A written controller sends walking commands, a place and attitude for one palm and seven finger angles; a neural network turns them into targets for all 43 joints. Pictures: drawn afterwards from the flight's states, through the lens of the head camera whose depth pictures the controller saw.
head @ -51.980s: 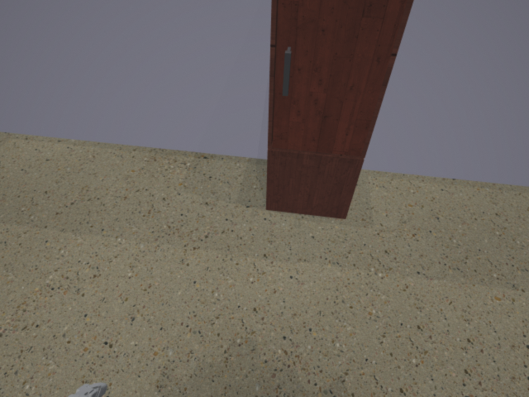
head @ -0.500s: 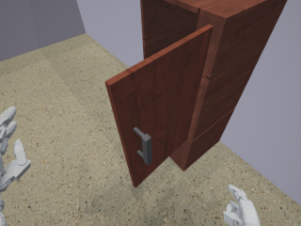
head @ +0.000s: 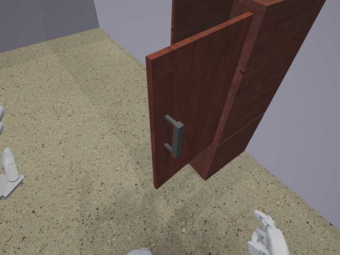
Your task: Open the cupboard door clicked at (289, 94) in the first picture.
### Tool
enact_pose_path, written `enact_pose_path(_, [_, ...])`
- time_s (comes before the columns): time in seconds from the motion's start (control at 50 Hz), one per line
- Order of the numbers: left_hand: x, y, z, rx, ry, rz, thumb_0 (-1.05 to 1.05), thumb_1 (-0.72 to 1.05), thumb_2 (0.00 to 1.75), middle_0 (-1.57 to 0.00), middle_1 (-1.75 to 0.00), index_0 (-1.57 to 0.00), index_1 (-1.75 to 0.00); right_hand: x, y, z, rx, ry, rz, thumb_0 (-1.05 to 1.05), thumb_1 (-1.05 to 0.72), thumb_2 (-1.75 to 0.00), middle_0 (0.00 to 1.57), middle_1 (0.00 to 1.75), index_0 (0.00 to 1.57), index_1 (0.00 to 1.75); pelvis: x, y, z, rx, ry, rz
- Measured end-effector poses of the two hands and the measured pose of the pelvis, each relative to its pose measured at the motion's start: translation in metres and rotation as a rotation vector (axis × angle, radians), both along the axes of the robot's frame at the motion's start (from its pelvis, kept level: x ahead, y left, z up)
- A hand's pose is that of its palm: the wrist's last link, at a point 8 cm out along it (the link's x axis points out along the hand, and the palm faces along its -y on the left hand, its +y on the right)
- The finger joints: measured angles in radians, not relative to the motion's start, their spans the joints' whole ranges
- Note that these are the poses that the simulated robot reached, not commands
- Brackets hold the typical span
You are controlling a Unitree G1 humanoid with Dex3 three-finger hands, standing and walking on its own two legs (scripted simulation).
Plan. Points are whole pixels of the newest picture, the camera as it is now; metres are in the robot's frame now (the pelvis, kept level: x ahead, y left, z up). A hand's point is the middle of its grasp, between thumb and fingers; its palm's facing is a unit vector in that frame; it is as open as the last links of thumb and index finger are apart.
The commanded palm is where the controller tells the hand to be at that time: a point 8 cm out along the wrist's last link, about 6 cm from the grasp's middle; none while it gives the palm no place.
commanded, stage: step back with the hand held close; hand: left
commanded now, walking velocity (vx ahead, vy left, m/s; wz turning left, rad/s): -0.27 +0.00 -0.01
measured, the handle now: (172, 137) +0.43 +0.02 +0.01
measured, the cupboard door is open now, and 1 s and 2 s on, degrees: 95 95 95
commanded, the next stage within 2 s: stop stepping back and stand still in 0.46 s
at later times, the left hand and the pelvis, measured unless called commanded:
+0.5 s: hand out of the picture +0.12 +0.25 +0.19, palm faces +0.38 -0.84 -0.39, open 7.5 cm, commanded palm +0.05 +0.29 +0.19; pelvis -0.10 +0.00 +0.01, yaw -2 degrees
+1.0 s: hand out of the picture +0.03 +0.21 +0.16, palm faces +0.33 -0.83 -0.45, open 7.5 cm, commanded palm -0.04 +0.26 +0.19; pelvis -0.20 -0.03 +0.00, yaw -3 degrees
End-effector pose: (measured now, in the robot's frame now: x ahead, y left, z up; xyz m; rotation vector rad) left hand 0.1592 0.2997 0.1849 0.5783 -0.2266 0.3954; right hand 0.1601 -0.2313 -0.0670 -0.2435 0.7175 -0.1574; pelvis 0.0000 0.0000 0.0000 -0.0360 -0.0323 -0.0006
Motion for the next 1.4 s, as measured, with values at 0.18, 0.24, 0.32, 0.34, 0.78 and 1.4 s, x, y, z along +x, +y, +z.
enact_pose_path(0.18, [-0.034, 0.007, 0.001, -0.038, -0.101, -0.020, 0.02, 0.89, 0.89, -0.21, -0.31, -0.21, -0.30, -0.040, 0.001, -0.007, -0.059, 0.076, 0.010, 0.01, -0.91, -0.90, 0.20, 0.30, 0.21, 0.30, -0.028, 0.010, -0.006, -0.011, 0.014, 0.031])
enact_pose_path(0.24, [-0.039, 0.016, 0.005, -0.001, -0.112, -0.025, 0.02, 0.89, 0.89, -0.21, -0.31, -0.21, -0.30, -0.052, 0.007, -0.006, -0.065, 0.070, 0.002, 0.01, -0.91, -0.90, 0.20, 0.30, 0.20, 0.30, -0.042, 0.014, -0.005, -0.026, 0.008, 0.033])
enact_pose_path(0.32, [-0.051, 0.026, 0.015, 0.019, -0.101, -0.005, 0.02, 0.89, 0.89, -0.21, -0.31, -0.21, -0.30, -0.067, 0.020, 0.002, -0.022, 0.059, 0.006, 0.01, -0.91, -0.90, 0.20, 0.30, 0.20, 0.30, -0.055, 0.013, 0.005, -0.047, 0.038, 0.015])
enact_pose_path(0.34, [-0.054, 0.026, 0.017, 0.013, -0.101, -0.004, 0.02, 0.89, 0.89, -0.21, -0.31, -0.21, -0.30, -0.070, 0.022, 0.004, -0.013, 0.054, 0.009, 0.01, -0.91, -0.90, 0.20, 0.30, 0.20, 0.30, -0.059, 0.013, 0.007, -0.048, 0.048, 0.005])
enact_pose_path(0.78, [-0.146, -0.032, 0.023, 0.061, -0.061, -0.092, 0.01, 0.88, 0.89, -0.21, -0.31, -0.21, -0.30, -0.199, -0.049, -0.013, 0.005, 0.060, -0.119, 0.01, -0.91, -0.90, 0.20, 0.30, 0.21, 0.30, -0.145, -0.024, -0.001, 0.061, 0.054, -0.096])
enact_pose_path(1.4, [-0.211, -0.023, -0.003, -0.073, 0.021, -0.083, 0.02, 0.89, 0.90, -0.20, -0.30, -0.21, -0.30, -0.251, -0.008, 0.006, 0.034, -0.036, -0.068, 0.01, -0.91, -0.90, 0.20, 0.30, 0.20, 0.30, -0.233, -0.003, 0.010, 0.028, -0.004, -0.061])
